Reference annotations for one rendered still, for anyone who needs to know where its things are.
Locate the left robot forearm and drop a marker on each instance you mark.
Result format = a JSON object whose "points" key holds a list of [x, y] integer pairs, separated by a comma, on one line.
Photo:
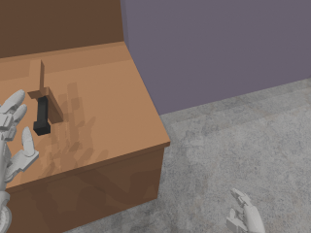
{"points": [[5, 212]]}

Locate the robot left hand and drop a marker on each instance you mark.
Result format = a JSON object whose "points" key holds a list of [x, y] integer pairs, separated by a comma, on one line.
{"points": [[11, 113]]}

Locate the counter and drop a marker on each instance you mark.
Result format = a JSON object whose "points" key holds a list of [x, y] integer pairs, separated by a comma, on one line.
{"points": [[105, 151]]}

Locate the tap lever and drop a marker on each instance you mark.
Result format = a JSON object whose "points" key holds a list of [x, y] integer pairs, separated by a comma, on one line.
{"points": [[41, 126]]}

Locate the robot right hand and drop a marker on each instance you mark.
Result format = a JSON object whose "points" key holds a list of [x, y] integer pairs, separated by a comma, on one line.
{"points": [[247, 220]]}

